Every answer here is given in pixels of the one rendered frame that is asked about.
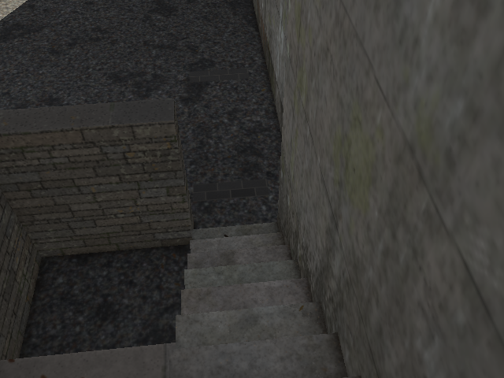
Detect stairs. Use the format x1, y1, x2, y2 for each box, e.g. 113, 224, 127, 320
169, 222, 361, 378

